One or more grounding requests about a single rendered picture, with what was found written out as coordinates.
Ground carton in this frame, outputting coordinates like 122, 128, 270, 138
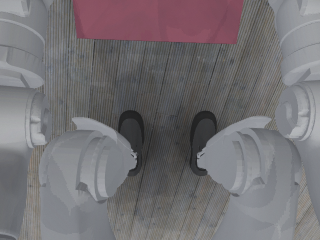
72, 0, 244, 44

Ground right robot thigh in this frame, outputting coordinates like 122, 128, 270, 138
211, 127, 300, 240

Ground robot left upper arm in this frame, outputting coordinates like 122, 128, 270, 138
0, 85, 53, 240

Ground robot right upper arm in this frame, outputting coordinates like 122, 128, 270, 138
274, 80, 320, 225

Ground robot right forearm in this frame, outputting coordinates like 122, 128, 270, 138
268, 0, 320, 86

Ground left robot foot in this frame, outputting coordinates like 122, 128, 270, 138
118, 110, 144, 177

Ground robot left forearm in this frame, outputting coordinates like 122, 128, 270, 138
0, 0, 54, 89

